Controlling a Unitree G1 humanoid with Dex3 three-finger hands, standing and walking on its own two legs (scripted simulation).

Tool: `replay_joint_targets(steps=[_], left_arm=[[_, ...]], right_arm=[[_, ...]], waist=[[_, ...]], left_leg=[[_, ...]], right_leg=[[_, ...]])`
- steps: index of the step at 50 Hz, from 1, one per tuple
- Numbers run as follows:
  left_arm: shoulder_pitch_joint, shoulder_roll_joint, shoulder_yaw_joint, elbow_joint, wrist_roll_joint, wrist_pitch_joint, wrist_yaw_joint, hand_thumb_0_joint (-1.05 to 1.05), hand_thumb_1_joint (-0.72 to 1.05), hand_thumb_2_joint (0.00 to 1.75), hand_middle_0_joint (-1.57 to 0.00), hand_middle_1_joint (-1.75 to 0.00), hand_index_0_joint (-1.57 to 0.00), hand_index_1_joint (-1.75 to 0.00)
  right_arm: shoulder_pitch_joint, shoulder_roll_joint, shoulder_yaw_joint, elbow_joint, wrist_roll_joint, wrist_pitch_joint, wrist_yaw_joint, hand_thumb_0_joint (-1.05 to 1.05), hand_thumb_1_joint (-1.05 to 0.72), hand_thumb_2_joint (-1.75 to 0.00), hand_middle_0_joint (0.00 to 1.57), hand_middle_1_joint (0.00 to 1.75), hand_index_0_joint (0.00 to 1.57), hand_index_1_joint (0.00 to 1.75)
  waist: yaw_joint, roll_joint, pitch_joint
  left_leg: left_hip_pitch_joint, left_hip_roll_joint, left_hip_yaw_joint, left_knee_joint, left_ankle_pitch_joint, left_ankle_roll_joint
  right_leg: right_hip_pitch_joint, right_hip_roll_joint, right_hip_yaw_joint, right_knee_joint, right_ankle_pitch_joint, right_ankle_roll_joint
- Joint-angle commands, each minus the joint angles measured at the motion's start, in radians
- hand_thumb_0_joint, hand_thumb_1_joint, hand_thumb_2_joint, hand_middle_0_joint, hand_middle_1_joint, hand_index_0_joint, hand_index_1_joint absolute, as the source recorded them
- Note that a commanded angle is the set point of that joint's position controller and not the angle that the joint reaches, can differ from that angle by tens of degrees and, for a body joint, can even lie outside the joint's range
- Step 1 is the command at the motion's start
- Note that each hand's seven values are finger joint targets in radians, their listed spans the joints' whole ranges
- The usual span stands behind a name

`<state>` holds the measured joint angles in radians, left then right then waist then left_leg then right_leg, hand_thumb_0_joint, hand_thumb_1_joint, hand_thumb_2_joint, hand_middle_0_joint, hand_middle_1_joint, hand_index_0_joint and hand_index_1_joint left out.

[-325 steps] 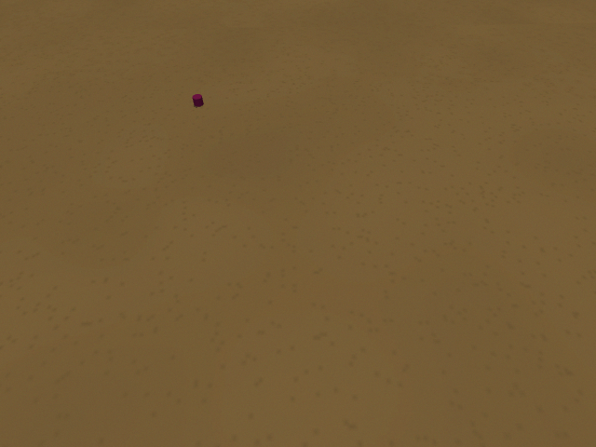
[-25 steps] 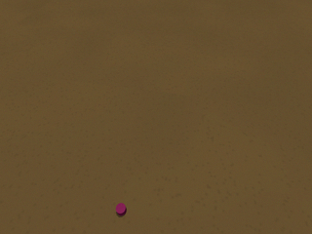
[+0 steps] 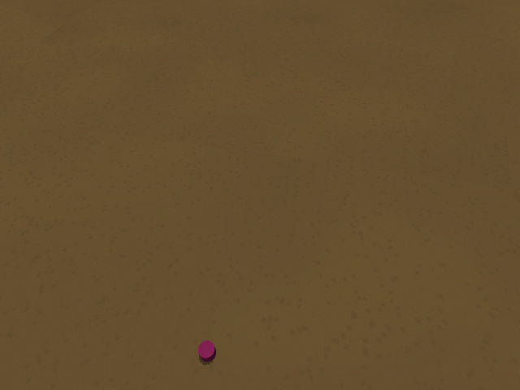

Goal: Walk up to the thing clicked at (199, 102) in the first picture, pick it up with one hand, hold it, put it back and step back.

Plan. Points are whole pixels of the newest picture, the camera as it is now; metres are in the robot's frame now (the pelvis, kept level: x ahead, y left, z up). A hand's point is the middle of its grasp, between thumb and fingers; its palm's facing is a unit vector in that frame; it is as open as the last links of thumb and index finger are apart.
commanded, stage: walk up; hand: left
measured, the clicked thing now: (207, 351) +0.37 +0.22 -0.76
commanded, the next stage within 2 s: stand in 0.10 s
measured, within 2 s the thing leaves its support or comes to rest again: neither
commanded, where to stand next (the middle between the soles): +0.04 +0.00 m, yaw +0 degrees
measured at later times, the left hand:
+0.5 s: hand out of the picture +0.08 +0.24 -0.16, palm faces -0.03 -0.94 -0.34, open 7.4 cm
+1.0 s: hand out of the picture +0.08 +0.24 -0.16, palm faces -0.03 -0.94 -0.34, open 7.4 cm
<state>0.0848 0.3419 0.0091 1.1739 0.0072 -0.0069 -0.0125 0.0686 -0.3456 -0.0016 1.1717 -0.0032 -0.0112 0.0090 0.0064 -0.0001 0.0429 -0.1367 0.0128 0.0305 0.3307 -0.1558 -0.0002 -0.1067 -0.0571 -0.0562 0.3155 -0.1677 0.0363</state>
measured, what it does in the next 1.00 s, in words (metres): stands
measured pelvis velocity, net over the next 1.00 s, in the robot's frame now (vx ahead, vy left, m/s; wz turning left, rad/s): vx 0.01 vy -0.02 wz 0.00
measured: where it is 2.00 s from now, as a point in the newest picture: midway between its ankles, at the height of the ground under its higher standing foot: outside the picture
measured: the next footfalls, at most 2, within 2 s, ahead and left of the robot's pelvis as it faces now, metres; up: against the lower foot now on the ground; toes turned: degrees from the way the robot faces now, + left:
none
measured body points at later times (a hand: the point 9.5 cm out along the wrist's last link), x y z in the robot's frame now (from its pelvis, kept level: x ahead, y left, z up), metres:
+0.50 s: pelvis +0.00 -0.01 +0.00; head +0.01 -0.01 +0.45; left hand +0.09 +0.29 -0.13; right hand +0.08 -0.31 -0.13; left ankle +0.02 +0.12 -0.75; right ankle +0.00 -0.14 -0.75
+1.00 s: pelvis +0.01 -0.02 +0.00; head +0.01 -0.02 +0.45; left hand +0.08 +0.28 -0.13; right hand +0.08 -0.32 -0.13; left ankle +0.02 +0.12 -0.75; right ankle +0.00 -0.14 -0.75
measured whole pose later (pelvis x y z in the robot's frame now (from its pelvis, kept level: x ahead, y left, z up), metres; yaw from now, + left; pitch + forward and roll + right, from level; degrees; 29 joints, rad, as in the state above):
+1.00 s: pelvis +0.01 -0.02 +0.00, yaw +0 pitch -2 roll +0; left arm 0.10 0.35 -0.01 1.14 0.01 -0.01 -0.01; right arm 0.09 -0.35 0.00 1.16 -0.01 0.00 0.01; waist 0.00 0.00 0.05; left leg -0.12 0.03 0.02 0.32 -0.16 -0.02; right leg -0.10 -0.04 -0.07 0.32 -0.18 0.01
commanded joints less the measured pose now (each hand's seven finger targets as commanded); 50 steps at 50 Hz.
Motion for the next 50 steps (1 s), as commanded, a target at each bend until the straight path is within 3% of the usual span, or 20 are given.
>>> replay_joint_targets(steps=[1,9,20,24,30,38,40,46,50], left_arm=[[-0.048,0.211,0.038,-0.063,0.002,-0.018,0.015,0.00,0.90,0.90,-0.20,-0.30,-0.20,-0.30],[-0.050,0.219,0.032,-0.083,0.001,-0.024,0.019,0.00,0.90,0.90,-0.20,-0.30,-0.20,-0.30],[-0.043,0.219,0.025,-0.089,0.003,-0.021,0.017,0.00,0.90,0.90,-0.20,-0.30,-0.20,-0.30],[-0.043,0.223,0.026,-0.095,0.002,-0.025,0.018,0.00,0.90,0.90,-0.20,-0.30,-0.20,-0.30],[-0.037,0.223,0.025,-0.096,0.002,-0.024,0.019,0.00,0.90,0.90,-0.20,-0.30,-0.20,-0.30],[-0.036,0.224,0.024,-0.096,0.001,-0.025,0.021,0.00,0.90,0.90,-0.20,-0.30,-0.20,-0.30],[-0.037,0.225,0.024,-0.097,0.001,-0.024,0.020,0.00,0.90,0.90,-0.20,-0.30,-0.20,-0.30],[-0.034,0.230,0.025,-0.101,0.002,-0.023,0.019,0.00,0.90,0.90,-0.20,-0.30,-0.20,-0.30],[-0.030,0.226,0.025,-0.103,0.001,-0.024,0.019,0.00,0.90,0.90,-0.20,-0.30,-0.20,-0.30]], right_arm=[[-0.055,-0.217,-0.041,-0.064,-0.003,-0.021,-0.012,0.00,-0.90,-0.90,0.20,0.30,0.20,0.30],[-0.054,-0.214,-0.042,-0.068,-0.007,-0.020,-0.013,0.00,-0.90,-0.90,0.20,0.30,0.20,0.30],[-0.044,-0.216,-0.040,-0.067,-0.006,-0.015,-0.010,0.00,-0.90,-0.90,0.20,0.30,0.20,0.30],[-0.037,-0.217,-0.040,-0.069,-0.008,-0.019,-0.010,0.00,-0.90,-0.90,0.20,0.30,0.20,0.30],[-0.034,-0.217,-0.041,-0.067,-0.007,-0.017,-0.011,0.00,-0.90,-0.90,0.20,0.30,0.20,0.30],[-0.031,-0.212,-0.039,-0.071,-0.007,-0.014,-0.010,0.00,-0.90,-0.90,0.20,0.30,0.20,0.30],[-0.027,-0.216,-0.039,-0.070,-0.007,-0.013,-0.010,0.00,-0.90,-0.90,0.20,0.30,0.20,0.30],[-0.021,-0.212,-0.039,-0.075,-0.009,-0.013,-0.010,0.00,-0.90,-0.90,0.20,0.30,0.20,0.30],[-0.017,-0.220,-0.040,-0.075,-0.009,-0.015,-0.012,0.00,-0.90,-0.90,0.20,0.30,0.20,0.30]], waist=[[-0.002,0.011,-0.078],[-0.009,0.006,-0.098],[-0.012,0.003,-0.072],[-0.012,0.004,-0.096],[-0.011,-0.014,-0.081],[-0.011,-0.019,-0.068],[-0.013,-0.007,-0.055],[-0.012,-0.004,-0.061],[-0.012,0.009,-0.086]], left_leg=[[0.009,0.122,-0.108,-0.071,0.091,0.014],[0.039,0.134,-0.106,-0.064,0.167,0.005],[0.016,0.123,-0.101,-0.076,0.071,0.000],[0.036,0.131,-0.101,-0.064,0.135,0.003],[0.038,0.132,-0.101,-0.064,0.148,0.003],[0.032,0.131,-0.101,-0.064,0.122,0.003],[0.018,0.123,-0.096,-0.068,0.076,0.002],[0.022,0.126,-0.097,-0.066,0.085,-0.001],[0.042,0.132,-0.095,-0.057,0.134,0.004]], right_leg=[[0.013,-0.081,0.080,-0.050,0.065,-0.037],[0.020,-0.095,0.086,-0.044,0.095,-0.041],[-0.002,-0.091,0.087,-0.059,0.029,-0.041],[0.014,-0.098,0.092,-0.050,0.087,-0.043],[0.006,-0.094,0.088,-0.053,0.092,-0.044],[0.006,-0.092,0.088,-0.062,0.075,-0.045],[-0.001,-0.092,0.094,-0.073,0.049,-0.043],[-0.001,-0.089,0.092,-0.066,0.042,-0.045],[0.015,-0.094,0.098,-0.059,0.101,-0.050]])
